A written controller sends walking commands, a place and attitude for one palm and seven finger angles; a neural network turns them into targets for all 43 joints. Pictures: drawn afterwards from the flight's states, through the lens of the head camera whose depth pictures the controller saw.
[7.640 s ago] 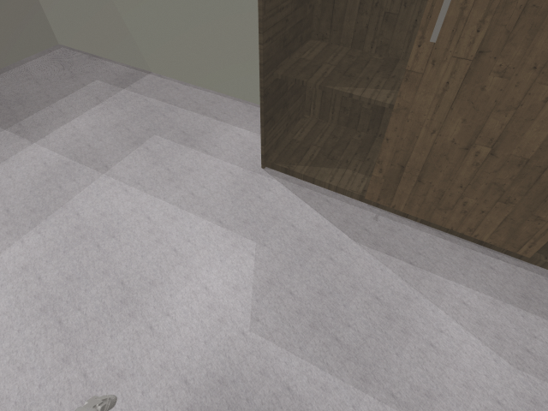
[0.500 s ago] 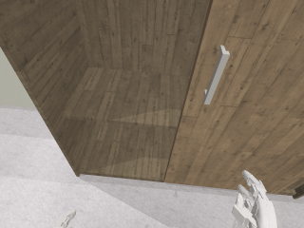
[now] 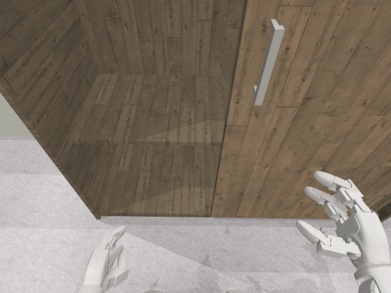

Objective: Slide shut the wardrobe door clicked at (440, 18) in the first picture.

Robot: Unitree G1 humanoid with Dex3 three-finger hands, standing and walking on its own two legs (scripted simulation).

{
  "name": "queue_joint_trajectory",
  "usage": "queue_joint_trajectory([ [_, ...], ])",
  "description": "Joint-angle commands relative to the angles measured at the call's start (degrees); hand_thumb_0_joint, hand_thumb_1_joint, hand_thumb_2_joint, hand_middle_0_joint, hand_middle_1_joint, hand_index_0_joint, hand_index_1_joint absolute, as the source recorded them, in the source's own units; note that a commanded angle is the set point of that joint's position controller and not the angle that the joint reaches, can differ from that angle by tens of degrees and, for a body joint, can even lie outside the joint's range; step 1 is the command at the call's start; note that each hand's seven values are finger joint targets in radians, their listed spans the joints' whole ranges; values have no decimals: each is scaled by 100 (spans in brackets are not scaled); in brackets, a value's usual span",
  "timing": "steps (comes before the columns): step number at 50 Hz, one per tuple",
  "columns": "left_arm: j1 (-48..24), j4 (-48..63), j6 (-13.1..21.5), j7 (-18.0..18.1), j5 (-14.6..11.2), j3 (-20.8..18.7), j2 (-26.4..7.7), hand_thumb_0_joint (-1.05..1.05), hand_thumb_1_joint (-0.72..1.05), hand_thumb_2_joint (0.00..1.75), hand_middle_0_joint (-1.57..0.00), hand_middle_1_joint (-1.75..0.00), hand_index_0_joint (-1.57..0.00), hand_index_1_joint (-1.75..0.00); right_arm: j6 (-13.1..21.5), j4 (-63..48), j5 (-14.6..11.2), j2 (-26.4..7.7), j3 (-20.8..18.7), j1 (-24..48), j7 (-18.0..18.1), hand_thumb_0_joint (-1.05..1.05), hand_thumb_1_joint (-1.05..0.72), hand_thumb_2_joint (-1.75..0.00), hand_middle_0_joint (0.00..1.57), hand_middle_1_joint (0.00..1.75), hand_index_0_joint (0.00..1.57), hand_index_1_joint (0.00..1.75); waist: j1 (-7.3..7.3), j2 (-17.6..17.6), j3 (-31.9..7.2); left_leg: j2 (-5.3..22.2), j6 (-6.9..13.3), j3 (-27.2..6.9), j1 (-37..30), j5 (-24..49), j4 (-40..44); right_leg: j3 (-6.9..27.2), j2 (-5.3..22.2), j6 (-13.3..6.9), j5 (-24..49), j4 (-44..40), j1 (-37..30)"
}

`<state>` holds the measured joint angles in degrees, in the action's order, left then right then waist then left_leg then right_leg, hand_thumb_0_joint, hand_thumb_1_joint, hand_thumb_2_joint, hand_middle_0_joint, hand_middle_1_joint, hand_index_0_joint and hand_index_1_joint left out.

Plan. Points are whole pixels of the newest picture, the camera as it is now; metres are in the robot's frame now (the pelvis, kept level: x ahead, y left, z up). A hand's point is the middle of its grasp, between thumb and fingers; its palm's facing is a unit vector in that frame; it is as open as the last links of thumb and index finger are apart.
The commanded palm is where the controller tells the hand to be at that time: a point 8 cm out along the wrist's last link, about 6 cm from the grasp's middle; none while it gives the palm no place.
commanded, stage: raise the hand with hooked fingers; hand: right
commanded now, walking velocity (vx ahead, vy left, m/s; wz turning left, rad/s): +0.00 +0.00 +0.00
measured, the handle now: (265, 65) +0.54 -0.13 +0.20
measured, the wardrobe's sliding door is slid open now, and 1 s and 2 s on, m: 0.57 0.57 0.57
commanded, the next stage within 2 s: move the hooked fingers beside the handle in 1.40 s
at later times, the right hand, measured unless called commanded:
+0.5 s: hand (375, 189) +0.26 -0.27 +0.15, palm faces +0.04 +1.00 -0.07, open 13.2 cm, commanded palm +0.23 -0.31 +0.16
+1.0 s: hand out of the picture +0.31 -0.30 +0.23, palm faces +0.07 +0.99 -0.08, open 14.0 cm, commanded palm +0.27 -0.33 +0.22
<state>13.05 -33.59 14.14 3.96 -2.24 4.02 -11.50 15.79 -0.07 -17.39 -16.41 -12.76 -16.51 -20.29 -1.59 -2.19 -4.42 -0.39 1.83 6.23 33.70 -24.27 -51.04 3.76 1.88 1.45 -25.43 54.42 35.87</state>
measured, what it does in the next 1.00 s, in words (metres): stands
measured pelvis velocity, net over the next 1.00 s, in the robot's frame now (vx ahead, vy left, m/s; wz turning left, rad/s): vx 0.02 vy -0.01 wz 0.01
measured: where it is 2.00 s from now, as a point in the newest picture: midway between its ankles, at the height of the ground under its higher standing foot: outside the picture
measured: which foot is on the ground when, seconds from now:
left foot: down 0.00-1.00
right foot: down 0.00-1.00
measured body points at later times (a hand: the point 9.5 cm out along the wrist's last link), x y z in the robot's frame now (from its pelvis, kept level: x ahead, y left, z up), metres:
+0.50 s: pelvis +0.01 -0.02 +0.03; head +0.01 -0.02 +0.48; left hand +0.19 +0.21 -0.02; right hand +0.26 -0.32 +0.16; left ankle +0.02 +0.10 -0.69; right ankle +0.02 -0.13 -0.69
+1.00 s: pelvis +0.02 -0.01 +0.05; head +0.00 +0.01 +0.50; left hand +0.20 +0.22 -0.02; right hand +0.30 -0.35 +0.24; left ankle +0.02 +0.10 -0.69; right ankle +0.02 -0.13 -0.69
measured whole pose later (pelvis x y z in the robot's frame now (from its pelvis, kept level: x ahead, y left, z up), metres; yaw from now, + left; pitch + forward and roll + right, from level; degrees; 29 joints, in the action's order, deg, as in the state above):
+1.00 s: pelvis +0.02 -0.01 +0.05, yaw +1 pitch -1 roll +1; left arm 13.5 -36.8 16.0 5.7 -4.3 5.2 -15.7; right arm -5.3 11.2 -20.0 -27.7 -28.1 7.6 -26.4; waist -2.7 -3.3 -2.4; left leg 0.4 0.5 4.0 12.3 -15.6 -28.8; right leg 1.2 0.6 0.1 -16.7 31.1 13.4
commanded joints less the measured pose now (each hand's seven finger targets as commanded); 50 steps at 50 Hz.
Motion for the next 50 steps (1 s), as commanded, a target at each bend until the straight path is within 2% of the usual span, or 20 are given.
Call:
queue_joint_trajectory([
  [1, -498, 1004, 444, 119, -36, -474, -878, 0, 90, 90, -20, -30, -20, -30, -159, -987, -347, -1023, -998, 206, 82, 0, -6, -54, 26, 84, 26, 84, -69, 196, -981, 93, -156, -615, -1161, 665, 1408, -192, -229, -289, 1180, -1189, -501],
  [2, -476, 985, 467, 104, -28, -463, -876, 0, 90, 90, -20, -30, -20, -30, -148, -1004, -366, -978, -1001, 237, 137, 0, -4, -53, 26, 86, 26, 86, -50, 288, -864, 77, -162, -577, -1140, 696, 1438, -184, -226, -288, 1199, -1261, -507],
  [3, -504, 974, 479, 99, -3, -464, -905, 0, 90, 90, -20, -30, -20, -30, -140, -941, -400, -1114, -1149, 328, 157, 0, -1, -52, 26, 87, 26, 87, -91, 384, -793, 57, -141, -600, -1218, 762, 1453, -169, -215, -286, 1275, -1286, -532],
  [7, -309, 905, 638, 49, -31, -492, -973, 0, 90, 90, -20, -30, -20, -30, 53, -1113, -353, -1030, -1032, 453, 176, 0, 8, -48, 27, 93, 27, 93, -1, 40, -816, 19, -143, -436, -1140, 886, 1498, -239, -208, -291, 1299, -1511, -906],
  [9, -293, 889, 703, 43, -36, -484, -1032, 0, 90, 90, -20, -30, -20, -30, 35, -1175, -357, -1155, -1044, 741, 116, 0, 13, -46, 27, 96, 27, 96, 10, -124, -755, 5, -110, -424, -1210, 910, 1545, -231, -219, -285, 1298, -1610, -1017],
  [11, -243, 857, 761, 66, -53, -499, -1059, 0, 90, 90, -20, -30, -20, -30, -5, -1132, -345, -1175, -1059, 744, 85, 0, 17, -44, 28, 99, 28, 99, 28, 12, -762, -6, -125, -362, -1206, 855, 1624, -220, -209, -299, 1238, -1711, -1157],
  [14, -304, 822, 829, 106, -89, -474, -1095, 0, 90, 90, -20, -30, -20, -30, -130, -1298, -344, -1319, -1064, 1268, 46, 0, 24, -41, 28, 103, 28, 103, 26, -308, -582, -42, -79, -290, -1258, 875, 1711, -171, -203, -299, 1212, -1916, -1381],
  [16, -260, 788, 866, 135, -79, -468, -1102, 0, 90, 90, -20, -30, -20, -30, -230, -1296, -327, -1416, -1183, 1359, 70, 0, 29, -39, 29, 107, 29, 107, -12, -276, -748, -57, -75, -224, -1404, 1078, 1725, -125, -194, -291, 1366, -2028, -1582],
  [18, -268, 736, 858, 150, -65, -435, -1128, 0, 90, 90, -20, -30, -20, -30, -386, -1167, -345, -1572, -1329, 1480, 66, 0, 34, -37, 29, 110, 29, 110, -56, -322, -621, -81, -44, -211, -1542, 1255, 1801, -109, -204, -282, 1511, -2100, -1661],
  [22, -378, 716, 846, 184, -110, -380, -1099, 0, 90, 90, -20, -30, -20, -30, -672, -1023, -326, -1560, -1300, 1899, -3, 0, 43, -33, 29, 115, 29, 115, -48, -308, -484, -86, -59, -152, -1574, 1239, 1953, -77, -176, -260, 1432, -2340, -1871],
  [23, -401, 723, 842, 192, -99, -351, -1107, 0, 90, 90, -20, -30, -20, -30, -752, -1034, -344, -1626, -1321, 2081, -67, 0, 45, -32, 30, 117, 30, 117, -87, -462, -423, -111, -15, -183, -1702, 1352, 2012, -73, -202, -258, 1547, -2372, -1945],
  [25, -422, 719, 827, 209, -110, -325, -1089, 0, 90, 90, -20, -30, -20, -30, -913, -960, -327, -1710, -1402, 2248, -136, 0, 50, -30, 30, 120, 30, 120, -82, -382, -554, -104, -30, -165, -1812, 1568, 2051, -71, -188, -252, 1727, -2441, -2090],
  [26, -421, 716, 804, 219, -118, -320, -1079, 0, 90, 90, -20, -30, -20, -30, -1011, -847, -328, -1699, -1412, 2252, -164, 0, 50, -30, 30, 120, 30, 120, -80, -254, -526, -110, -46, -158, -1804, 1613, 2094, -83, -181, -261, 1755, -2457, -2115],
  [33, -569, 648, 671, 256, -129, -209, -1062, 0, 90, 90, -20, -30, -20, -30, -1415, -588, -302, -2046, -1604, 3069, -314, 0, 50, -30, 30, 120, 30, 120, -78, -296, -424, -104, -35, -213, -1976, 1643, 2363, -74, -191, -270, 1751, -2633, -2340],
  [37, -646, 663, 651, 273, -143, -194, -1043, 0, 90, 90, -20, -30, -20, -30, -1495, -631, -293, -2254, -1745, 3504, -392, 0, 50, -30, 30, 120, 30, 120, -70, -321, -686, -69, -46, -212, -2143, 1920, 2410, -71, -202, -282, 2005, -2692, -2583],
  [39, -677, 646, 632, 267, -143, -174, -1039, 0, 90, 90, -20, -30, -20, -30, -1523, -669, -292, -2433, -1866, 3697, -413, 0, 50, -30, 30, 120, 30, 120, -93, -498, -743, -64, -30, -233, -2246, 1976, 2455, -73, -213, -273, 2068, -2722, -2637],
  [42, -684, 622, 598, 278, -155, -167, -1058, 0, 90, 90, -20, -30, -20, -30, -1653, -296, -310, -2551, -1978, 3774, -493, 0, 50, -30, 30, 120, 30, 120, -97, -275, -693, -58, -37, -219, -2276, 2056, 2505, -69, -215, -282, 2109, -2776, -2644],
  [45, -705, 607, 564, 268, -181, -179, -1076, 0, 90, 90, -20, -30, -20, -30, -1749, -151, -342, -2721, -2084, 4011, -563, 0, 50, -30, 30, 120, 30, 120, -111, -328, -674, -38, -34, -261, -2339, 2151, 2575, -100, -238, -297, 2161, -2793, -2656],
  [47, -686, 622, 533, 243, -204, -201, -1087, 0, 90, 90, -20, -30, -20, -30, -1883, 285, -385, -2422, -1897, 3673, -658, 0, 50, -30, 30, 120, 30, 120, -95, -16, -521, -19, -55, -272, -2258, 2195, 2573, -130, -239, -310, 2123, -2770, -2545],
  [50, -716, 693, 489, 190, -229, -242, -1127, 0, 90, 90, -20, -30, -20, -30, -1958, 192, -420, -2417, -1882, 3552, -737, 0, 50, -30, 30, 120, 30, 120, -125, -34, -651, 29, -71, -349, -2318, 2293, 2535, -190, -250, -313, 2156, -2686, -2481],
])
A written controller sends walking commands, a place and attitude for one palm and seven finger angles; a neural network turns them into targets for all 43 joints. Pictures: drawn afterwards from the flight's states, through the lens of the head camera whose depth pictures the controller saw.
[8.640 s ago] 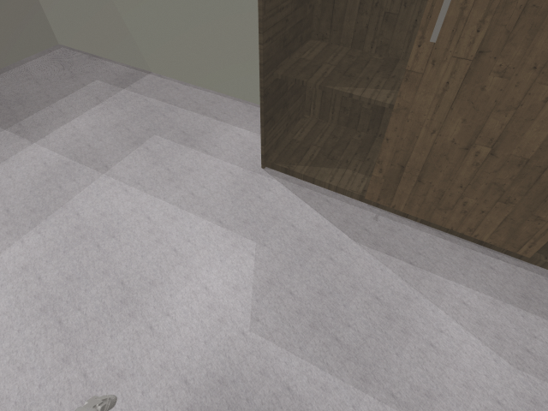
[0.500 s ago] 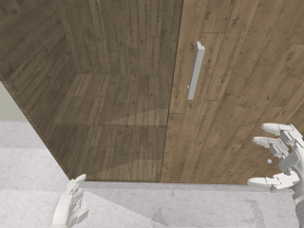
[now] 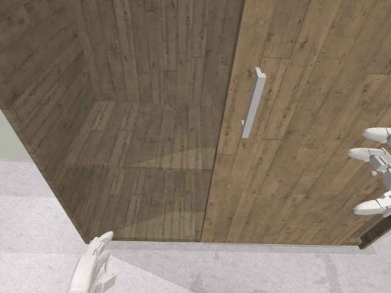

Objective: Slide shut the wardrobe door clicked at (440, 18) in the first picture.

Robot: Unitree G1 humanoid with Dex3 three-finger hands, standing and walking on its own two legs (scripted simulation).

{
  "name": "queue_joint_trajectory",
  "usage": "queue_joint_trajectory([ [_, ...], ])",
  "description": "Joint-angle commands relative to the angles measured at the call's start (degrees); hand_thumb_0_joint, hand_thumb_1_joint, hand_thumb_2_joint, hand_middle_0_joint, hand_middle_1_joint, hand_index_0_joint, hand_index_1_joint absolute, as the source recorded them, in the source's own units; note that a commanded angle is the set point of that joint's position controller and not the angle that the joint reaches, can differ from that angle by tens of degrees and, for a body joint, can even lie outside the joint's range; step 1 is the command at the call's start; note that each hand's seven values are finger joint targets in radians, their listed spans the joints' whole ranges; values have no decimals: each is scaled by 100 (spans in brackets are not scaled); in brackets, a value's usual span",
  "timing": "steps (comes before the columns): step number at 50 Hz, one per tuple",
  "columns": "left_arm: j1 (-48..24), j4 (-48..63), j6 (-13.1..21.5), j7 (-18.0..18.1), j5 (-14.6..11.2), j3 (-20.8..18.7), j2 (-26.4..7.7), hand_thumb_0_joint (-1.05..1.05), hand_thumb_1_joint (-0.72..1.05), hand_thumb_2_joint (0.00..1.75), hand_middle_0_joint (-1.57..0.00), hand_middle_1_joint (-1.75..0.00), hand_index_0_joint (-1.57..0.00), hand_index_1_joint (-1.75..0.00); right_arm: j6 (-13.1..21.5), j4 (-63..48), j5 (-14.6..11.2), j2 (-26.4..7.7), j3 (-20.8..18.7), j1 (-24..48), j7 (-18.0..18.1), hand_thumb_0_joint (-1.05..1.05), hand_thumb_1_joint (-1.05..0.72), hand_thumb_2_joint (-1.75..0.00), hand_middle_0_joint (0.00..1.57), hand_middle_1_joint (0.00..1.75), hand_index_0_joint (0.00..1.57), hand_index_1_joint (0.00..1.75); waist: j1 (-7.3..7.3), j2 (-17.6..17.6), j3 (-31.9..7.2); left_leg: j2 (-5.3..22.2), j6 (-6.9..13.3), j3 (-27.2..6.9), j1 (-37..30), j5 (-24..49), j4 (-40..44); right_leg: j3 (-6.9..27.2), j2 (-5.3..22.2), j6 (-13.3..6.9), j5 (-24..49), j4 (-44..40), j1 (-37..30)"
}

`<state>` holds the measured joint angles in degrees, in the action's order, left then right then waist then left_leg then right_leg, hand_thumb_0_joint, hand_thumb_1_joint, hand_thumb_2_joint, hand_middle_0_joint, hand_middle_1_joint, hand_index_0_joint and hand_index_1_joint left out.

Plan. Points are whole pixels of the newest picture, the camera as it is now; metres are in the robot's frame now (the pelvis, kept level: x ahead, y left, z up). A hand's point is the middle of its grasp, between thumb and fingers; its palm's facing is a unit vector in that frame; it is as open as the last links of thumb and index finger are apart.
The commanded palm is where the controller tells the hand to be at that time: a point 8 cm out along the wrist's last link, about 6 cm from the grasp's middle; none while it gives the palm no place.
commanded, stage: raise the hand with hooked fingers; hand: right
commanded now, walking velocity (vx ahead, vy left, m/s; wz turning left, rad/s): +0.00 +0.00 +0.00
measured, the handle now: (250, 104) +0.51 -0.12 +0.15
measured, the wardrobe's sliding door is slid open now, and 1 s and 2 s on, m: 0.57 0.57 0.57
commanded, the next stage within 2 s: move the hooked fingers beside the handle in 0.40 s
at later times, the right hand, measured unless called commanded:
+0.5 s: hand (362, 176) +0.27 -0.27 +0.18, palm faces +0.09 +0.99 -0.07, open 14.0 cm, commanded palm +0.24 -0.31 +0.18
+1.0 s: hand (331, 156) +0.32 -0.23 +0.18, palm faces +0.05 +1.00 -0.05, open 14.0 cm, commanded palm +0.30 -0.28 +0.17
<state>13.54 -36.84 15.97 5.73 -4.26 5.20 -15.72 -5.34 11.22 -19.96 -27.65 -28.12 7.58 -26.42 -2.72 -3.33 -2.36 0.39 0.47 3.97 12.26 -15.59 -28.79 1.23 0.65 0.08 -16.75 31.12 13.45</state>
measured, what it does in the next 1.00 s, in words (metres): stands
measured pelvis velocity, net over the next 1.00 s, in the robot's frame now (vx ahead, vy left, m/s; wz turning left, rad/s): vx -0.01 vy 0.01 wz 0.02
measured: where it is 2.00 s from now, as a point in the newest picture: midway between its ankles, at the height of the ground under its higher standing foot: outside the picture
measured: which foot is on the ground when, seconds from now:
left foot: down 0.00-1.00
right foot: down 0.00-1.00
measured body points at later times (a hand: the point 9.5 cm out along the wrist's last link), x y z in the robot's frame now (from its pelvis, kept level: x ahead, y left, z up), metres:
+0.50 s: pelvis +0.00 +0.01 +0.00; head -0.02 +0.03 +0.45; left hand +0.19 +0.24 -0.07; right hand +0.26 -0.32 +0.19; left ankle +0.00 +0.11 -0.74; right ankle +0.00 -0.12 -0.74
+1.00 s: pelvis -0.01 +0.01 +0.00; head -0.03 +0.03 +0.45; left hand +0.16 +0.24 -0.08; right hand +0.31 -0.28 +0.18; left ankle +0.00 +0.11 -0.74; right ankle +0.00 -0.12 -0.74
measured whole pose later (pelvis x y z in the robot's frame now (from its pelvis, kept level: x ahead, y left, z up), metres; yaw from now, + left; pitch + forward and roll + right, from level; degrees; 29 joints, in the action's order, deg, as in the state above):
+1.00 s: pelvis -0.01 +0.01 +0.00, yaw +1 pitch -1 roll +0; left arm 13.6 -37.6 15.7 6.2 -4.3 4.4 -15.4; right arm -3.9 16.9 -15.8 -22.0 -22.1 15.3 -20.0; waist -1.6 -3.5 -2.1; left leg 0.3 0.9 3.0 12.8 -14.9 -29.0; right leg 0.3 0.8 0.5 -15.2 29.2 12.6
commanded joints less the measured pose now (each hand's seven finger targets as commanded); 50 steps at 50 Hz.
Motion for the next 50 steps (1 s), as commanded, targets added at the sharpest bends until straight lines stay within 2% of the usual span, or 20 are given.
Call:
queue_joint_trajectory([
  [1, -776, 1053, 300, 2, -35, -368, -702, 0, 90, 90, -20, -30, -20, -30, 164, -1068, -148, -1315, -335, 1198, -110, 0, 50, -30, 30, 120, 30, 120, -6, 52, -878, -56, 57, -105, -160, 1383, 303, 52, -128, -175, 1277, -362, -256],
  [6, -781, 1068, 330, 30, 14, -387, -658, 0, 90, 90, -20, -30, -20, -30, 409, -1534, -148, -1638, -747, 1313, 116, 0, 50, -30, 30, 120, 30, 120, -40, -23, -1100, -55, 37, -169, -262, 1329, 324, 9, -136, -202, 1271, -339, -349],
  [8, -774, 1021, 341, 49, 21, -376, -640, 0, 90, 90, -20, -30, -20, -30, 464, -1531, -123, -1618, -719, 1349, 178, 0, 50, -30, 30, 120, 30, 120, -41, -136, -933, -46, 46, -200, -266, 1273, 368, -14, -128, -194, 1222, -346, -296],
  [9, -809, 1035, 374, 56, 16, -378, -631, 0, 90, 90, -20, -30, -20, -30, 505, -1695, -97, -1622, -706, 1477, 200, 0, 50, -30, 30, 120, 30, 120, -28, -373, -942, -45, 56, -203, -232, 1287, 368, -21, -133, -198, 1226, -369, -367],
  [13, -779, 983, 388, 100, 11, -378, -627, 0, 90, 90, -20, -30, -20, -30, 461, -1396, -63, -1461, -550, 1356, 187, 0, 50, -30, 30, 120, 30, 120, 4, -84, -798, -34, 29, -239, -228, 1231, 423, -32, -115, -210, 1134, -380, -310],
  [16, -779, 988, 408, 108, -6, -377, -631, 0, 90, 90, -20, -30, -20, -30, 435, -1451, -60, -1422, -493, 1424, 128, 0, 50, -30, 30, 120, 30, 120, 18, -289, -935, -46, 28, -194, -195, 1314, 392, -44, -138, -215, 1167, -402, -450],
  [20, -779, 962, 397, 95, -2, -372, -645, 0, 90, 90, -20, -30, -20, -30, 385, -1290, -105, -1416, -539, 1306, 92, 0, 50, -30, 30, 120, 30, 120, 9, 85, -910, -50, 1, -182, -227, 1386, 389, -35, -124, -219, 1193, -401, -373],
  [25, -813, 963, 373, 94, -15, -368, -638, 0, 90, 90, -20, -30, -20, -30, 356, -1274, -77, -1394, -491, 1376, 108, 0, 50, -30, 30, 120, 30, 120, 21, 16, -835, -46, 5, -162, -132, 1302, 402, -37, -128, -220, 1152, -418, -393],
  [27, -853, 966, 396, 113, -30, -346, -604, 0, 90, 90, -20, -30, -20, -30, 388, -1430, -42, -1088, -93, 1856, 132, 0, 50, -30, 30, 120, 30, 120, 110, -240, -812, -56, 16, -136, 17, 1079, 410, -7, -140, -206, 982, -453, -498],
  [28, -848, 936, 407, 124, -26, -335, -579, 0, 90, 90, -20, -30, -20, -30, 419, -1432, -29, -1018, 6, 1983, 182, 0, 50, -30, 30, 120, 30, 120, 136, -150, -696, -65, 35, -159, 47, 997, 458, 13, -126, -215, 929, -447, -499],
  [31, -788, 864, 419, 163, -13, -350, -625, 0, 90, 90, -20, -30, -20, -30, 439, -1148, 42, -1092, -22, 2071, 296, 0, 50, -30, 30, 120, 30, 120, 137, 93, -721, -64, 11, -144, 85, 790, 495, 46, -127, -222, 752, -516, -451],
  [33, -811, 845, 410, 165, 1, -332, -611, 0, 90, 90, -20, -30, -20, -30, 456, -1095, 101, -1075, 47, 2291, 373, 0, 50, -30, 30, 120, 30, 120, 114, -30, -680, -45, 37, -170, 48, 675, 526, 48, -140, -210, 682, -540, -400],
  [35, -838, 869, 420, 166, 11, -328, -596, 0, 90, 90, -20, -30, -20, -30, 488, -1087, 168, -1138, -9, 2440, 445, 0, 50, -30, 30, 120, 30, 120, 83, -165, -862, -32, 54, -156, -25, 762, 482, 60, -141, -201, 765, -577, -494],
  [37, -842, 898, 414, 152, 16, -331, -576, 0, 90, 90, -20, -30, -20, -30, 505, -1052, 198, -1126, -43, 2343, 496, 0, 50, -30, 30, 120, 30, 120, 42, -84, -1027, -33, 57, -130, -143, 998, 427, 40, -137, -201, 970, -574, -538],
  [40, -794, 853, 378, 131, 23, -334, -599, 0, 90, 90, -20, -30, -20, -30, 504, -703, 204, -1219, -169, 2308, 536, 0, 50, -30, 30, 120, 30, 120, 17, 86, -921, -40, 59, -130, -189, 1071, 435, 23, -120, -196, 994, -588, -407],
  [42, -809, 876, 371, 125, 3, -330, -580, 0, 90, 90, -20, -30, -20, -30, 491, -704, 232, -950, 132, 2609, 535, 0, 50, -30, 30, 120, 30, 120, 81, -152, -904, -24, 66, -134, -115, 1146, 414, -3, -130, -186, 1034, -581, -464],
  [43, -784, 867, 354, 111, 10, -348, -589, 0, 90, 90, -20, -30, -20, -30, 490, -683, 255, -978, 108, 2547, 572, 0, 50, -30, 30, 120, 30, 120, 64, 101, -931, -30, 57, -134, -161, 1145, 424, 1, -110, -195, 1057, -560, -440],
  [45, -767, 882, 338, 104, 7, -361, -595, 0, 90, 90, -20, -30, -20, -30, 492, -712, 287, -964, 141, 2670, 597, 0, 50, -30, 30, 120, 30, 120, 79, -79, -1088, -26, 62, -131, -158, 1254, 383, -17, -117, -192, 1141, -560, -546],
  [47, -765, 884, 326, 102, 5, -365, -597, 0, 90, 90, -20, -30, -20, -30, 506, -704, 291, -873, 231, 2777, 633, 0, 50, -30, 30, 120, 30, 120, 104, 15, -1072, -25, 56, -128, -128, 1276, 372, -18, -118, -192, 1142, -555, -538],
  [50, -713, 820, 257, 106, 8, -382, -639, 0, 90, 90, -20, -30, -20, -30, 485, -395, 326, -1001, 133, 2872, 726, 0, 50, -30, 30, 120, 30, 120, 119, 194, -974, -12, 30, -182, -85, 1115, 421, -46, -115, -202, 963, -552, -372],
])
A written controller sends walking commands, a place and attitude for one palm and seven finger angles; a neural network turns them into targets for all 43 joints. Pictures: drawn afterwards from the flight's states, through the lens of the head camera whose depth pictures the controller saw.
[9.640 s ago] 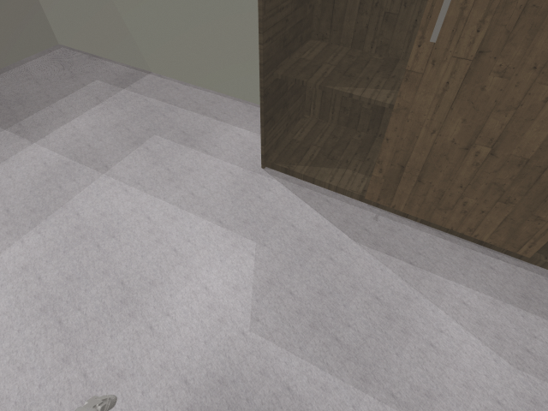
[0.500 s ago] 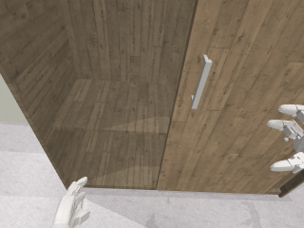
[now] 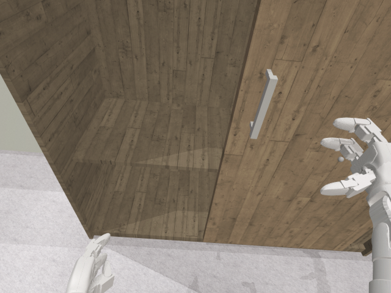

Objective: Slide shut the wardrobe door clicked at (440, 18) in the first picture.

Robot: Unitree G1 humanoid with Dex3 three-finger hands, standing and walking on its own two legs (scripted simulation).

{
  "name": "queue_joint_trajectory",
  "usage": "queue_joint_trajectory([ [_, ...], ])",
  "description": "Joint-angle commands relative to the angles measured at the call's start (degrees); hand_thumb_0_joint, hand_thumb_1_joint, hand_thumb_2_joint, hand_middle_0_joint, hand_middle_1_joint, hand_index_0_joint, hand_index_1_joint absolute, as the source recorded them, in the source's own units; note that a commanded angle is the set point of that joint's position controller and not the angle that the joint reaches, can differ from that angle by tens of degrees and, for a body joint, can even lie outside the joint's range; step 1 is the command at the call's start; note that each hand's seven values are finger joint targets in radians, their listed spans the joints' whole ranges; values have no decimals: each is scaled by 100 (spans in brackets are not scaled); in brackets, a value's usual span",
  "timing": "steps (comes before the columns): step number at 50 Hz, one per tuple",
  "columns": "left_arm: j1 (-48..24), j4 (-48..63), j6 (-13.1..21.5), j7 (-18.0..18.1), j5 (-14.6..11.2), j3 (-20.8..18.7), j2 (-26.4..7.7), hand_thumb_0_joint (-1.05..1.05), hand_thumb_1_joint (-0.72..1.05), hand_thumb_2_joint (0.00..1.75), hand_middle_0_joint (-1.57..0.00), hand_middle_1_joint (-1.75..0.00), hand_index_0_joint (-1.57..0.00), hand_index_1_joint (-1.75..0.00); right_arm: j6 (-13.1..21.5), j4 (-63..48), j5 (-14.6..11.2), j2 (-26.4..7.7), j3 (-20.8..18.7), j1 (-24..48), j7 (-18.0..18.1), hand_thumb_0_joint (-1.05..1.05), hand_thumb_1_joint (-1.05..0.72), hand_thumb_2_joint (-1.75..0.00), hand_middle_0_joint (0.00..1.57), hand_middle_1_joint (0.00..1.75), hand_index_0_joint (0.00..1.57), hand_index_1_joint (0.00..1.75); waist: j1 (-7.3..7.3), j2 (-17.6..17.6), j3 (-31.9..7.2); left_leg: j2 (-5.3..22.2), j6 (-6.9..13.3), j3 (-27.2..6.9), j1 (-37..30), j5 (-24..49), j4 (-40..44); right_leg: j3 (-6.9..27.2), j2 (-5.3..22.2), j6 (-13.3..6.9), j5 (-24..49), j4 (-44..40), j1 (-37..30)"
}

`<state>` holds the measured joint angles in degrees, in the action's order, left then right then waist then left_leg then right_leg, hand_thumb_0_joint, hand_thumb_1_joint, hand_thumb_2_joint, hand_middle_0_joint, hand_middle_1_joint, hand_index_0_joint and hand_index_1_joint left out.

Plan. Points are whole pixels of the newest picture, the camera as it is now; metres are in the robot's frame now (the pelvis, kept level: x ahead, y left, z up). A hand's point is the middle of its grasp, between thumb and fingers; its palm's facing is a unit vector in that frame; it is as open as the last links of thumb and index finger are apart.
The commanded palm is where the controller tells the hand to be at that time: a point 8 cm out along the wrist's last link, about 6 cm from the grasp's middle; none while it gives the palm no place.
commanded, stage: move the hooked fingers beside the handle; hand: right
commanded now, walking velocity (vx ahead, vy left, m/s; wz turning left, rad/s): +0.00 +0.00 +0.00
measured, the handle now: (260, 105) +0.52 -0.14 +0.15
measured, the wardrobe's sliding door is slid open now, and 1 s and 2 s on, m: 0.57 0.57 0.57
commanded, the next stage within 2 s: none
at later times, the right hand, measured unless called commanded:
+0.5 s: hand (314, 139) +0.39 -0.22 +0.17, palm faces +0.05 +1.00 -0.02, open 14.0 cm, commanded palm +0.37 -0.27 +0.16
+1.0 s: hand (298, 120) +0.46 -0.21 +0.16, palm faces +0.04 +1.00 +0.00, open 14.0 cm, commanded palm +0.44 -0.26 +0.16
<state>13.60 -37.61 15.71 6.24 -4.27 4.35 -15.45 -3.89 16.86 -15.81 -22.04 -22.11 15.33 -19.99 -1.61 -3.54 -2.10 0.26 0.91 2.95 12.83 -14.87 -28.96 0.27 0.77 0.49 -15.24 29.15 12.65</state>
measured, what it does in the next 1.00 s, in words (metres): stands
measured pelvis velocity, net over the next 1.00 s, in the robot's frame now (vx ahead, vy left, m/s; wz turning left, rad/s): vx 0.01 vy -0.01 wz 0.03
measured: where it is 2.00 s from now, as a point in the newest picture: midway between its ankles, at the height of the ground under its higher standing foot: outside the picture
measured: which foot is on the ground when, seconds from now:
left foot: down 0.00-1.00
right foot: down 0.00-1.00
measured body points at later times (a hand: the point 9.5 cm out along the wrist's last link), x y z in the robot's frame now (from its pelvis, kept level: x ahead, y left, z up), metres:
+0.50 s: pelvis +0.00 +0.00 +0.00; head +0.00 +0.02 +0.45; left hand +0.14 +0.25 -0.09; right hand +0.38 -0.27 +0.17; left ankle +0.01 +0.11 -0.74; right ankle +0.00 -0.13 -0.74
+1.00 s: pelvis +0.01 -0.01 +0.00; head +0.04 -0.01 +0.45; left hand +0.07 +0.25 -0.11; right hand +0.45 -0.27 +0.16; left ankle +0.01 +0.11 -0.74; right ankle +0.00 -0.13 -0.74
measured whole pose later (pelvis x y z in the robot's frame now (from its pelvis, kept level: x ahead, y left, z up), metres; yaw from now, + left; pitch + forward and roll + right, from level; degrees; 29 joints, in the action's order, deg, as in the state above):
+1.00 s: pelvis +0.01 -0.01 +0.00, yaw +2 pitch +5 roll +1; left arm 20.8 -39.7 8.7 3.9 -3.0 2.4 -16.1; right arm 6.0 52.3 -8.8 -25.3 -21.0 42.9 -14.3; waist 3.9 -1.7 -2.8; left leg -0.2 0.2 1.4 20.5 -15.1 -30.3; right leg -1.2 1.2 -0.3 -17.1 32.3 20.6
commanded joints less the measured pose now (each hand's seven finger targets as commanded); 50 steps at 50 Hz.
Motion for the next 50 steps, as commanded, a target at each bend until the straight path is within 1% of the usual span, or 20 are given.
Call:
queue_joint_trajectory([
  [1, -716, 888, 265, 66, -6, -297, -657, 0, 90, 90, -20, -30, -20, -30, 341, -910, -54, -1486, -347, 2259, 99, 0, 50, -30, 30, 120, 30, 120, 59, 167, -909, -7, -11, -66, -70, 974, 442, 46, -114, -241, 771, -378, -305],
  [3, -703, 874, 253, 71, -6, -302, -648, 0, 90, 90, -20, -30, -20, -30, 409, -1004, -3, -1390, -168, 2616, 178, 0, 50, -30, 30, 120, 30, 120, 97, 89, -965, -5, 7, -75, -33, 874, 452, 68, -105, -240, 735, -361, -383],
  [6, -648, 864, 236, 73, 23, -317, -650, 0, 90, 90, -20, -30, -20, -30, 498, -951, 54, -1545, -310, 2702, 252, 0, 50, -30, 30, 120, 30, 120, 67, -54, -1310, 5, 15, -108, -207, 1130, 389, 46, -122, -234, 926, -340, -494],
  [9, -586, 805, 193, 69, 16, -314, -672, 0, 90, 90, -20, -30, -20, -30, 506, -486, 42, -1378, -143, 2832, 252, 0, 50, -30, 30, 120, 30, 120, 135, 316, -1083, -9, -1, -118, -124, 1106, 425, 55, -111, -251, 836, -346, -334],
  [10, -542, 772, 171, 76, 4, -320, -693, 0, 90, 90, -20, -30, -20, -30, 492, -303, 72, -1546, -250, 2913, 267, 0, 50, -30, 30, 120, 30, 120, 129, 206, -1012, -9, 5, -124, -36, 996, 444, 52, -101, -244, 750, -357, -302],
  [12, -524, 811, 162, 61, 20, -325, -670, 0, 90, 90, -20, -30, -20, -30, 535, -392, 123, -1465, -140, 3122, 285, 0, 50, -30, 30, 120, 30, 120, 125, -59, -1210, 7, 30, -130, -99, 1137, 396, 54, -125, -236, 885, -339, -412],
  [16, -411, 796, 101, 21, 27, -350, -688, 0, 90, 90, -20, -30, -20, -30, 564, -114, 134, -1492, -194, 3185, 340, 0, 50, -30, 30, 120, 30, 120, 138, 280, -1308, -7, 14, -123, -210, 1420, 356, 29, -107, -246, 1092, -305, -340],
  [19, -363, 769, 43, 13, 12, -347, -695, 0, 90, 90, -20, -30, -20, -30, 545, 200, 157, -1353, -32, 3303, 346, 0, 50, -30, 30, 120, 30, 120, 203, 209, -1152, 4, 9, -163, -83, 1312, 399, -14, -117, -256, 944, -293, -230],
  [20, -279, 714, 18, 21, 17, -359, -732, 0, 90, 90, -20, -30, -20, -30, 573, 299, 199, -1568, -140, 3594, 378, 0, 50, -30, 30, 120, 30, 120, 244, 248, -1143, -2, 6, -155, -31, 1275, 396, 10, -103, -253, 921, -291, -223],
  [23, -196, 729, -37, 9, 39, -372, -734, 0, 90, 90, -20, -30, -20, -30, 676, 422, 253, -1708, -202, 3821, 413, 0, 50, -30, 30, 120, 30, 120, 225, 220, -1342, 3, 19, -205, -151, 1213, 386, -11, -105, -265, 899, -248, -167],
  [25, -93, 684, -60, 9, 46, -379, -749, 0, 90, 90, -20, -30, -20, -30, 767, 623, 298, -1807, -206, 4198, 410, 0, 50, -30, 30, 120, 30, 120, 317, 229, -1432, -2, 1, -208, -128, 1286, 362, -6, -100, -267, 925, -237, -172],
  [27, -36, 672, -69, -4, 53, -386, -732, 0, 90, 90, -20, -30, -20, -30, 873, 727, 327, -1747, -140, 4367, 388, 0, 50, -30, 30, 120, 30, 120, 326, -14, -1519, -11, 25, -219, -100, 1358, 339, -19, -119, -265, 990, -199, -253],
  [30, 112, 614, -121, -28, 50, -401, -766, 0, 90, 90, -20, -30, -20, -30, 943, 1114, 337, -1712, -58, 4510, 345, 0, 50, -30, 30, 120, 30, 120, 400, 149, -1491, -25, 22, -200, -58, 1441, 314, -13, -103, -268, 1019, -162, -155],
  [33, 193, 598, -151, -66, 54, -426, -764, 0, 90, 90, -20, -30, -20, -30, 997, 1284, 362, -1443, 180, 4718, 357, 0, 50, -30, 30, 120, 30, 120, 431, 36, -1522, -34, 51, -171, 61, 1404, 300, 0, -108, -270, 1047, -119, -219],
  [35, 299, 562, -202, -78, 64, -453, -834, 0, 90, 90, -20, -30, -20, -30, 978, 1628, 353, -1699, -84, 4583, 408, 0, 50, -30, 30, 120, 30, 120, 408, 360, -1561, -46, 23, -175, 18, 1475, 270, 3, -91, -275, 1052, -119, -70],
  [38, 411, 533, -313, -114, 82, -461, -866, 0, 90, 90, -20, -30, -20, -30, 1043, 1869, 467, -1969, -232, 4733, 488, 0, 50, -30, 30, 120, 30, 120, 382, 224, -1503, -27, 37, -199, -18, 1471, 224, -31, -87, -271, 1063, -87, 122],
  [39, 432, 565, -325, -139, 94, -459, -838, 0, 90, 90, -20, -30, -20, -30, 1090, 1850, 504, -1825, -98, 4867, 495, 0, 50, -30, 30, 120, 30, 120, 424, 142, -1597, -35, 33, -204, 3, 1563, 197, -32, -103, -277, 1129, -73, 50],
  [45, 656, 473, -423, -158, 112, -509, -859, 0, 90, 90, -20, -30, -20, -30, 1367, 2030, 546, -1801, -27, 5518, 535, 0, 50, -30, 30, 120, 30, 120, 571, 75, -1810, -89, 35, -180, 147, 1645, 133, -15, -58, -264, 1269, 13, -86],
  [48, 803, 394, -488, -175, 148, -529, -910, 0, 90, 90, -20, -30, -20, -30, 1405, 2403, 607, -2026, -234, 5463, 584, 0, 50, -30, 30, 120, 30, 120, 540, 177, -1853, -96, 47, -174, 120, 1735, 92, -18, -58, -267, 1372, 72, 19],
  [50, 822, 402, -501, -211, 143, -533, -863, 0, 90, 90, -20, -30, -20, -30, 1431, 2416, 655, -1636, 101, 5676, 588, 0, 50, -30, 30, 120, 30, 120, 628, -102, -1853, -97, 45, -149, 293, 1744, 61, -20, -60, -245, 1429, 82, -89],
])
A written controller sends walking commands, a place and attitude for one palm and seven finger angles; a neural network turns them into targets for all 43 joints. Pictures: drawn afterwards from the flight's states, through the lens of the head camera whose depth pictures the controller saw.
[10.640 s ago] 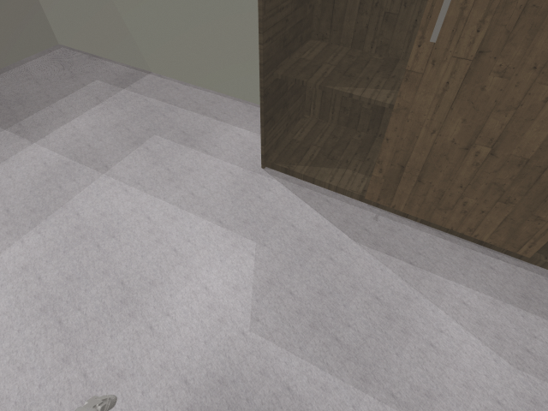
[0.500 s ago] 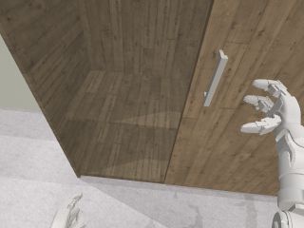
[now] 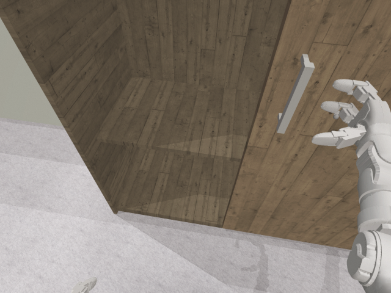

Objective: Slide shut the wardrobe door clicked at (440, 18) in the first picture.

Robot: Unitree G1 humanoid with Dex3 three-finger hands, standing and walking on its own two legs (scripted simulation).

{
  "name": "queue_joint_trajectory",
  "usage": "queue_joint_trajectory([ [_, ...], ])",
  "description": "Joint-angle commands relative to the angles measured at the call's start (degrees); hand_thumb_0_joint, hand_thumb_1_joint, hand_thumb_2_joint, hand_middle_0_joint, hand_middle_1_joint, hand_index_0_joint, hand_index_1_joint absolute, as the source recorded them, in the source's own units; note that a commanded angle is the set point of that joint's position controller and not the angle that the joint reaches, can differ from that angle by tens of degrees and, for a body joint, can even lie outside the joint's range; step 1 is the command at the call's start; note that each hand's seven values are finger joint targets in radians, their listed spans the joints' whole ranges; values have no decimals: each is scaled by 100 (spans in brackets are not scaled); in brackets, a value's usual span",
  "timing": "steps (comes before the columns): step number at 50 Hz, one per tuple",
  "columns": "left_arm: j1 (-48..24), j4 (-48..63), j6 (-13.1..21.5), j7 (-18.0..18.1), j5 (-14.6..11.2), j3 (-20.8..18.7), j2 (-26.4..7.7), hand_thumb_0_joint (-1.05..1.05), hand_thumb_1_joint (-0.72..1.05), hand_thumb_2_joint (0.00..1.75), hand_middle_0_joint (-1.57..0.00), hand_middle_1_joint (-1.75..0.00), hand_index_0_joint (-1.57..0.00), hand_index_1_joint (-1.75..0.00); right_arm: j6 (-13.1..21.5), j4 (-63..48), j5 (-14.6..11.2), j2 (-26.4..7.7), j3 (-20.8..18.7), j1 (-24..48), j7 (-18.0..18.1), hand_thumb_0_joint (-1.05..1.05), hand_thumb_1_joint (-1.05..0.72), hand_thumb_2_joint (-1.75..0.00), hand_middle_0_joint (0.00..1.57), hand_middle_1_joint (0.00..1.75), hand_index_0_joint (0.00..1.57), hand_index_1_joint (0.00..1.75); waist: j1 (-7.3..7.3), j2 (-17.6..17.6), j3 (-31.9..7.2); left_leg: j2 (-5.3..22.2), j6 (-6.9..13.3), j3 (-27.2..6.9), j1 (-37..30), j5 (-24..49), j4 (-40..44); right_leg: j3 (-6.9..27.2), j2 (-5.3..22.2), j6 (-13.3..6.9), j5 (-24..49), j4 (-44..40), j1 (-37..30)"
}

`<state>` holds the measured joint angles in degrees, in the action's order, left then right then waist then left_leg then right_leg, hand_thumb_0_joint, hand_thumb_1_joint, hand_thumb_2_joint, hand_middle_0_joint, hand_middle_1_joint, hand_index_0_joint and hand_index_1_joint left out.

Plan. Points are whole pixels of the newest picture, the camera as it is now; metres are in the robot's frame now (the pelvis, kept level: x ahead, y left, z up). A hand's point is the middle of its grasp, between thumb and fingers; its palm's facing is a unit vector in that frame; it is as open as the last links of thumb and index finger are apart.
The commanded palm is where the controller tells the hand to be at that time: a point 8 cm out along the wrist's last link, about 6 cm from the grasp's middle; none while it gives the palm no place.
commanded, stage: move the hooked fingers beside the handle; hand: right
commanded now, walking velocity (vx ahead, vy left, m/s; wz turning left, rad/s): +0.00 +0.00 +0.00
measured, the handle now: (291, 96) +0.50 -0.14 +0.15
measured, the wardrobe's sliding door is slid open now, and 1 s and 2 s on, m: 0.57 0.57 0.57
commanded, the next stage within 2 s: feel for the door with the fingertips in 1.28 s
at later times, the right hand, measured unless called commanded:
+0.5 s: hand (330, 113) +0.45 -0.21 +0.16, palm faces +0.09 +1.00 -0.02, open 13.8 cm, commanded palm +0.43 -0.24 +0.15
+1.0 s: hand (319, 112) +0.45 -0.18 +0.16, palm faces +0.08 +1.00 -0.01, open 13.9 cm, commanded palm +0.43 -0.24 +0.15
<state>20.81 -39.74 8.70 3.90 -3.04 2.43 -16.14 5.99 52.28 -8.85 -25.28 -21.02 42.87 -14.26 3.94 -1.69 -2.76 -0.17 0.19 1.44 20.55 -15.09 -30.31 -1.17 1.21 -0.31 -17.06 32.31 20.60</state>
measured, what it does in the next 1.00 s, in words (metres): stands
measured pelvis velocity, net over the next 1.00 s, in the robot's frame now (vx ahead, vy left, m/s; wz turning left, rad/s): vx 0.00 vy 0.00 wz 0.00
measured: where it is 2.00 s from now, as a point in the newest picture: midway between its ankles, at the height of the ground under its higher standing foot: outside the picture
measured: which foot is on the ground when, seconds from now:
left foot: down 0.00-1.00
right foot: down 0.00-1.00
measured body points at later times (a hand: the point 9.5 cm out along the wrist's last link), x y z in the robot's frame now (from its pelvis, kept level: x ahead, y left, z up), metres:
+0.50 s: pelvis -0.01 -0.01 -0.01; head +0.03 +0.00 +0.44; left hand +0.06 +0.25 -0.12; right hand +0.44 -0.26 +0.16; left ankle +0.00 +0.12 -0.73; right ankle -0.01 -0.11 -0.73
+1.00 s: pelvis +0.00 +0.00 +0.00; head +0.03 +0.01 +0.44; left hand +0.06 +0.26 -0.12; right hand +0.44 -0.24 +0.16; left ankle +0.00 +0.12 -0.73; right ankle -0.01 -0.11 -0.73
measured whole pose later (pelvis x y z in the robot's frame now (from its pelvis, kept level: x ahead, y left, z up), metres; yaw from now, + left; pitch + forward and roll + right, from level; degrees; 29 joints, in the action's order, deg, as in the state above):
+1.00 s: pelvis +0.00 +0.00 +0.00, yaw +0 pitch +6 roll +1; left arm 21.4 -40.0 7.3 2.4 -2.6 2.0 -15.9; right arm 10.3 56.8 -7.8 -22.3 -19.1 46.6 -9.8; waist 4.3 -2.3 -3.3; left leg -0.3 0.5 1.8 23.2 -15.9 -32.8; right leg -0.7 1.4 0.0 -17.7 34.7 23.3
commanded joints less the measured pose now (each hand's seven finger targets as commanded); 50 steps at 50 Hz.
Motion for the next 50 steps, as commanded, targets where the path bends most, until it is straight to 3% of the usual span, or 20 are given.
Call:
queue_joint_trajectory([
  [1, 156, 588, 191, 13, 25, -357, -811, 0, 90, 90, -20, -30, -20, -30, 469, -1098, -28, -1415, -101, 2937, 48, 0, 50, -30, 30, 120, 30, 120, 55, -236, -1810, -65, 134, 22, -448, 1781, 175, 175, -82, -153, 1710, -219, -915],
  [2, 186, 589, 181, -3, 40, -368, -820, 0, 90, 90, -20, -30, -20, -30, 480, -1097, -34, -1400, -128, 2912, 67, 0, 50, -30, 30, 120, 30, 120, 40, -299, -1918, -72, 136, 18, -435, 1816, 150, 172, -83, -144, 1783, -200, -978],
  [3, 236, 560, 145, -15, 60, -387, -836, 0, 90, 90, -20, -30, -20, -30, 483, -999, -36, -1454, -207, 2853, 98, 0, 50, -30, 30, 120, 30, 120, 44, -39, -1963, -83, 127, 21, -539, 1952, 149, 141, -70, -169, 1881, -153, -917],
  [6, 274, 535, 100, -23, 44, -391, -838, 0, 90, 90, -20, -30, -20, -30, 508, -828, -33, -1358, -114, 3129, 106, 0, 50, -30, 30, 120, 30, 120, 141, -11, -1751, -81, 104, 23, -386, 1821, 151, 137, -77, -163, 1656, -171, -736],
  [8, 304, 531, 60, -36, 58, -399, -850, 0, 90, 90, -20, -30, -20, -30, 541, -748, -2, -1402, -162, 3006, 117, 0, 50, -30, 30, 120, 30, 120, 87, -23, -1795, -85, 129, 28, -412, 1806, 131, 139, -72, -169, 1702, -147, -722],
  [11, 280, 535, 44, -60, 41, -386, -794, 0, 90, 90, -20, -30, -20, -30, 564, -826, 26, -958, 220, 3234, 128, 0, 50, -30, 30, 120, 30, 120, 184, -340, -1697, -86, 132, 62, -94, 1526, 123, 199, -62, -126, 1581, -154, -865],
  [13, 320, 499, 28, -59, 53, -401, -825, 0, 90, 90, -20, -30, -20, -30, 571, -732, 15, -954, 199, 3225, 190, 0, 50, -30, 30, 120, 30, 120, 197, -89, -1700, -105, 133, 79, -45, 1432, 130, 217, -36, -146, 1531, -131, -843],
  [16, 336, 462, 44, -72, 50, -389, -807, 0, 90, 90, -20, -30, -20, -30, 575, -600, 48, -704, 419, 3484, 231, 0, 50, -30, 30, 120, 30, 120, 283, -156, -1637, -100, 125, 88, 124, 1238, 113, 264, -43, -123, 1332, -142, -832],
  [19, 368, 448, 44, -82, 68, -394, -826, 0, 90, 90, -20, -30, -20, -30, 645, -573, 82, -783, 344, 3515, 301, 0, 50, -30, 30, 120, 30, 120, 249, -122, -1766, -97, 134, 75, 114, 1181, 80, 289, -50, -131, 1285, -112, -825],
  [23, 355, 388, 91, -114, 75, -389, -788, 0, 90, 90, -20, -30, -20, -30, 711, -560, 75, -302, 732, 3744, 332, 0, 50, -30, 30, 120, 30, 120, 340, -148, -1670, -104, 156, 113, 315, 1052, 58, 364, -28, -108, 1255, -78, -935],
  [26, 319, 375, 107, -117, 64, -390, -786, 0, 90, 90, -20, -30, -20, -30, 723, -585, 37, -253, 723, 3861, 393, 0, 50, -30, 30, 120, 30, 120, 344, -232, -1692, -107, 146, 108, 430, 942, 49, 396, -26, -78, 1139, -82, -990],
  [29, 341, 383, 111, -119, 104, -375, -824, 0, 90, 90, -20, -30, -20, -30, 803, -633, 43, -783, 246, 3838, 556, 0, 50, -30, 30, 120, 30, 120, 230, 11, -1914, -106, 140, 73, 109, 1082, 22, 357, -61, -118, 1148, -80, -835],
  [31, 297, 410, 126, -125, 89, -352, -774, 0, 90, 90, -20, -30, -20, -30, 834, -600, 121, -550, 504, 3917, 533, 0, 50, -30, 30, 120, 30, 120, 302, 10, -1745, -97, 121, 63, 150, 1059, 31, 313, -74, -134, 1037, -92, -721],
  [34, 318, 433, 116, -132, 94, -360, -784, 0, 90, 90, -20, -30, -20, -30, 904, -700, 144, -708, 396, 3878, 498, 0, 50, -30, 30, 120, 30, 120, 245, -131, -1908, -103, 143, 44, 52, 1189, 0, 315, -81, -133, 1168, -60, -816],
  [36, 261, 462, 118, -124, 67, -353, -758, 0, 90, 90, -20, -30, -20, -30, 873, -644, 83, -570, 483, 3713, 428, 0, 50, -30, 30, 120, 30, 120, 252, -75, -1835, -105, 131, 33, 18, 1206, 41, 273, -87, -142, 1100, -58, -774],
  [39, 273, 458, 108, -100, 70, -341, -784, 0, 90, 90, -20, -30, -20, -30, 867, -678, 42, -814, 291, 3861, 426, 0, 50, -30, 30, 120, 30, 120, 249, -46, -1829, -105, 125, 11, -64, 1152, 68, 269, -100, -161, 967, -85, -662],
  [41, 245, 503, 101, -87, 65, -344, -781, 0, 90, 90, -20, -30, -20, -30, 884, -722, 57, -1108, 59, 3615, 445, 0, 50, -30, 30, 120, 30, 120, 153, -79, -1930, -91, 126, -24, -274, 1281, 63, 220, -116, -170, 1038, -91, -619],
  [43, 186, 563, 115, -104, 57, -349, -750, 0, 90, 90, -20, -30, -20, -30, 890, -946, 54, -841, 275, 3496, 397, 0, 50, -30, 30, 120, 30, 120, 149, -173, -1967, -93, 137, -10, -286, 1418, 49, 207, -112, -172, 1189, -56, -723],
  [49, 192, 591, 45, -86, 43, -343, -778, 0, 90, 90, -20, -30, -20, -30, 735, -799, 46, -1178, -24, 3212, 426, 0, 50, -30, 30, 120, 30, 120, 106, 101, -1737, -88, 99, -43, -471, 1517, 121, 117, -126, -205, 1105, -141, -469],
  [50, 178, 635, 41, -90, 44, -354, -775, 0, 90, 90, -20, -30, -20, -30, 724, -850, 57, -1217, -72, 3071, 423, 0, 50, -30, 30, 120, 30, 120, 39, 138, -1808, -82, 95, -59, -549, 1533, 118, 102, -137, -208, 1091, -145, -442],
])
